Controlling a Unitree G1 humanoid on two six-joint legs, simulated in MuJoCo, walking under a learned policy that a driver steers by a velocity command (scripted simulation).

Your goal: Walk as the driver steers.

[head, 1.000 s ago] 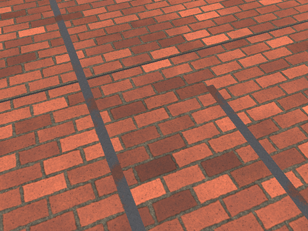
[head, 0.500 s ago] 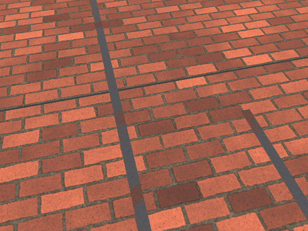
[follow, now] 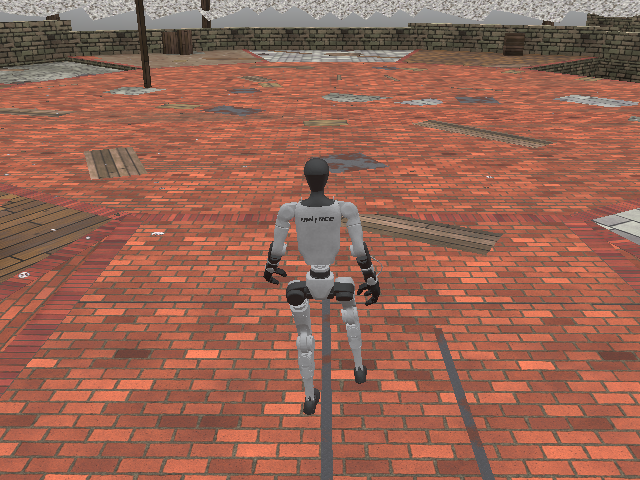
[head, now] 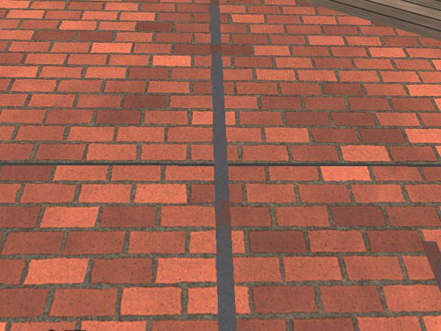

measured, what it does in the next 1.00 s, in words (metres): walks ahead, turning right: right foot, then left foot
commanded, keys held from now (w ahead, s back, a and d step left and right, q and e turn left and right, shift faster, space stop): w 0.24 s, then w+e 0.76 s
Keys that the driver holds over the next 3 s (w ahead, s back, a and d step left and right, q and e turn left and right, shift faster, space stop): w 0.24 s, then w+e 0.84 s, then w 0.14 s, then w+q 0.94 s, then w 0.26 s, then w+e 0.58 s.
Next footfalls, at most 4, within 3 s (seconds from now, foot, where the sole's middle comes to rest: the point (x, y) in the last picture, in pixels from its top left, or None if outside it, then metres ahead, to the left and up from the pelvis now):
0.24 right None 0.32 -0.14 -0.78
0.72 left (191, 309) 0.57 0.07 -0.78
1.24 right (297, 254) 0.75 -0.28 -0.78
1.82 left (250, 172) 1.11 -0.16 -0.78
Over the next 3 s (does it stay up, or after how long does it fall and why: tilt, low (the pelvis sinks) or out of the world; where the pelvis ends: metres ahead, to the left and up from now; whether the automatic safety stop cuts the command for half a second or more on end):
stays up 1.55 -0.21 0.00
